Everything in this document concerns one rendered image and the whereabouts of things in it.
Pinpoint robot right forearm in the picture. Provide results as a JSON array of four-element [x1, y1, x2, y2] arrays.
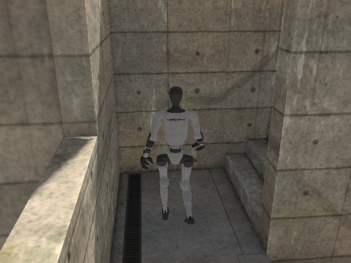
[[196, 131, 204, 146]]

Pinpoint robot right upper arm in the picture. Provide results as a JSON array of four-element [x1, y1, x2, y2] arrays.
[[187, 110, 202, 140]]

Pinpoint left robot hand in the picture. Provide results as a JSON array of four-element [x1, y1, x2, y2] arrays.
[[140, 155, 153, 170]]

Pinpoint robot left forearm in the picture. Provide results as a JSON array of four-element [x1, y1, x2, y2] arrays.
[[142, 133, 155, 158]]

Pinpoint robot left upper arm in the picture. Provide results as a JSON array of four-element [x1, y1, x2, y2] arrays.
[[149, 110, 165, 141]]

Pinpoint right robot foot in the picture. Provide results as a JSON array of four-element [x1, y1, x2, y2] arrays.
[[184, 216, 195, 224]]

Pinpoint right robot thigh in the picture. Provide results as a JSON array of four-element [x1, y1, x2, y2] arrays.
[[180, 153, 194, 190]]

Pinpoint right robot hand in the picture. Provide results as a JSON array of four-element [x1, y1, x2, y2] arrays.
[[192, 142, 205, 151]]

